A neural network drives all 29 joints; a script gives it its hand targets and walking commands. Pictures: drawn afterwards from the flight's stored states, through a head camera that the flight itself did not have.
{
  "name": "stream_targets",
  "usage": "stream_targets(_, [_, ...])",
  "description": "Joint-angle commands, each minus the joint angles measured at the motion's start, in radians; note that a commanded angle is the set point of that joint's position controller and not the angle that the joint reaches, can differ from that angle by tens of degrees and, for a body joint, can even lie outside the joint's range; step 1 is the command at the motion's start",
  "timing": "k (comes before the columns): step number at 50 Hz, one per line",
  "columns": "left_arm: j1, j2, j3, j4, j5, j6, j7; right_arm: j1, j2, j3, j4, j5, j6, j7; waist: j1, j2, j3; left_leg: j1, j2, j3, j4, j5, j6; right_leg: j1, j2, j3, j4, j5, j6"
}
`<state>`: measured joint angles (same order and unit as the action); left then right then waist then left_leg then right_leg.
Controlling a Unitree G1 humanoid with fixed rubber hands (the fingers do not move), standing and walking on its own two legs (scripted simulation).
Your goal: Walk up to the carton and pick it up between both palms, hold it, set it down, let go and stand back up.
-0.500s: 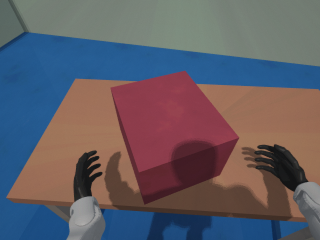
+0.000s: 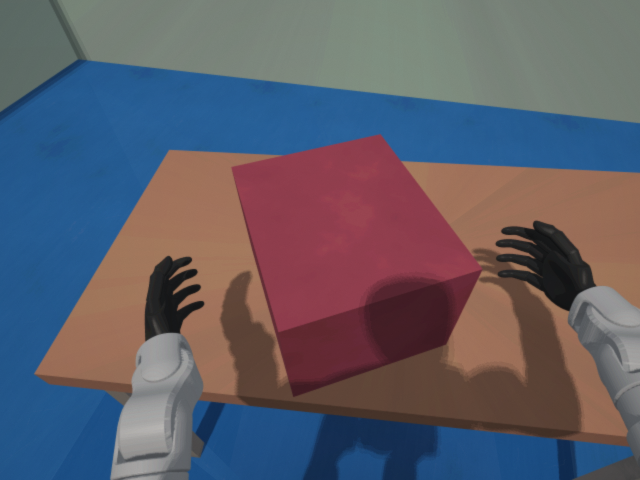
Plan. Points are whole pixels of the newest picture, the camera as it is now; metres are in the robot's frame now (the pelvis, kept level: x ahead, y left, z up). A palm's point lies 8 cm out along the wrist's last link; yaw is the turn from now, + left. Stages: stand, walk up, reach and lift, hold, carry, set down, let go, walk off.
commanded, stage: reach and lift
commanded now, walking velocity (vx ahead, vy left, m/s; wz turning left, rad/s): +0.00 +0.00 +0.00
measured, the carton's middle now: (339, 256) +0.45 +0.04 +0.00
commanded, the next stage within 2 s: none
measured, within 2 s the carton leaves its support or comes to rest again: neither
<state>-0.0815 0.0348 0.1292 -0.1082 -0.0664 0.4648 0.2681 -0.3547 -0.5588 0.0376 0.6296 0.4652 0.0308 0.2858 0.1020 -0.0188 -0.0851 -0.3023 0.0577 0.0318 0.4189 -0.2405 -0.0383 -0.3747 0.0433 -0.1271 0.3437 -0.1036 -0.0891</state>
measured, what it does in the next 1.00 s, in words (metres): stands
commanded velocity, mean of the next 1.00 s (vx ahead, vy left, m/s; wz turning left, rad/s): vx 0.00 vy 0.00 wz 0.00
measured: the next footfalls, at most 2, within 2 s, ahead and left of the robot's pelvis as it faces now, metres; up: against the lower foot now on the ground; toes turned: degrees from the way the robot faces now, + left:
none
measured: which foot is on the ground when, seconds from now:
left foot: down 0.00-1.00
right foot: down 0.00-1.00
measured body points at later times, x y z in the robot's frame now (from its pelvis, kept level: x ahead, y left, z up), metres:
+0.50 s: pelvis +0.00 +0.00 +0.00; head +0.05 -0.01 +0.45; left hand +0.32 +0.26 +0.11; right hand +0.45 -0.20 +0.11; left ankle -0.03 +0.14 -0.74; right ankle +0.04 -0.07 -0.74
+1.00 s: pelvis +0.00 -0.01 +0.00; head +0.08 -0.03 +0.44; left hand +0.36 +0.26 +0.13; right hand +0.51 -0.17 +0.14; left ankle -0.03 +0.14 -0.74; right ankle +0.04 -0.07 -0.74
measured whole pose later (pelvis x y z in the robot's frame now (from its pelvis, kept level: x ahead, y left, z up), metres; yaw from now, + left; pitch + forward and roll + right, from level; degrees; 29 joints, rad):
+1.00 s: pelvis +0.00 -0.01 +0.00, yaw +1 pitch +15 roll +0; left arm -0.56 0.12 0.21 0.13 -0.17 0.66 0.23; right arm -0.92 -0.60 0.07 0.82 0.41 0.27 0.19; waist 0.21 0.04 -0.13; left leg -0.46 0.05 0.02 0.39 -0.20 -0.05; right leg -0.52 0.04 -0.14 0.31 -0.07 -0.09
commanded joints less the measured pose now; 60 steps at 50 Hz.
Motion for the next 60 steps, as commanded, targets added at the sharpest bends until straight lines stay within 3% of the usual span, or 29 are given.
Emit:
stream_targets(1, [-0.321,0.095,0.024,-0.237,-0.007,0.001,-0.001,-0.409,-0.276,-0.125,-0.165,0.001,-0.005,-0.012,0.003,-0.087,-0.368,-0.209,-0.051,-0.032,-0.078,0.184,0.020,0.565,-0.067,0.249,0.001,0.118,0.010])
stream_targets(21, [-0.563,0.183,0.077,-0.198,-0.071,0.145,-0.028,-0.709,-0.276,-0.116,-0.133,-0.033,0.124,-0.051,0.042,-0.079,-0.492,-0.200,-0.065,-0.028,-0.066,0.291,-0.003,0.606,-0.039,0.196,0.033,0.269,0.043])
stream_targets(49, [-0.894,0.259,0.118,0.040,-0.099,0.132,-0.034,-1.091,-0.251,-0.047,0.019,-0.054,0.186,-0.097,0.108,-0.131,-0.694,-0.321,-0.066,-0.012,-0.081,0.307,-0.032,0.706,-0.035,0.180,0.085,0.466,0.077])
stream_targets(50, [-0.795,0.205,0.008,0.118,-0.125,0.142,-0.043,-0.997,-0.284,-0.117,0.161,-0.096,0.207,-0.088,-0.009,-0.139,-0.582,-0.312,-0.051,-0.033,-0.091,0.230,-0.014,0.645,-0.014,0.149,0.059,0.392,0.063])
stream_targets(51, [-0.843,0.207,0.059,0.144,-0.112,0.135,-0.048,-1.013,-0.248,-0.091,0.165,-0.113,0.203,-0.084,0.047,-0.116,-0.574,-0.336,-0.059,-0.016,-0.095,0.207,-0.014,0.624,-0.024,0.162,0.039,0.296,0.052])
stream_targets(52, [-0.810,0.186,0.060,0.201,-0.102,0.123,-0.052,-0.986,-0.223,-0.085,0.191,-0.133,0.196,-0.084,0.038,-0.136,-0.554,-0.344,-0.060,-0.012,-0.089,0.190,-0.012,0.606,-0.026,0.167,0.034,0.260,0.053])
stream_targets(53, [-0.815,0.186,0.060,0.172,-0.101,0.101,-0.055,-0.972,-0.205,-0.093,0.174,-0.138,0.184,-0.082,0.038,-0.122,-0.580,-0.347,-0.064,-0.010,-0.085,0.202,-0.013,0.605,-0.031,0.176,0.032,0.232,0.054])
stream_targets(54, [-0.803,0.192,0.056,0.137,-0.098,0.081,-0.054,-0.962,-0.209,-0.105,0.143,-0.145,0.167,-0.081,0.033,-0.116,-0.614,-0.335,-0.066,-0.013,-0.081,0.241,-0.013,0.623,-0.030,0.168,0.037,0.286,0.060])
stream_targets(56, [-0.766,0.206,0.097,0.160,-0.062,0.037,-0.063,-0.939,-0.185,-0.086,0.119,-0.156,0.127,-0.092,0.053,-0.144,-0.638,-0.357,-0.076,-0.008,-0.082,0.281,-0.007,0.701,-0.037,0.170,0.061,0.420,0.084])
stream_targets(58, [-0.719,0.186,0.113,0.190,-0.013,-0.026,-0.078,-0.887,-0.148,-0.073,0.168,-0.160,0.079,-0.098,0.064,-0.126,-0.638,-0.387,-0.077,-0.011,-0.090,0.310,-0.010,0.756,-0.048,0.177,0.077,0.508,0.094])
stream_targets(59, [-0.714,0.191,0.118,0.160,-0.010,-0.063,-0.085,-0.895,-0.141,-0.073,0.104,-0.159,0.038,-0.103,0.069,-0.134,-0.678,-0.393,-0.080,-0.008,-0.087,0.339,-0.012,0.790,-0.058,0.185,0.087,0.593,0.111])
stream_targets(60, [-0.684,0.180,0.117,0.191,0.010,-0.103,-0.094,-0.858,-0.129,-0.073,0.129,-0.173,0.005,-0.108,0.058,-0.134,-0.657,-0.405,-0.081,-0.008,-0.098,0.335,-0.008,0.798,-0.063,0.182,0.094,0.638,0.119])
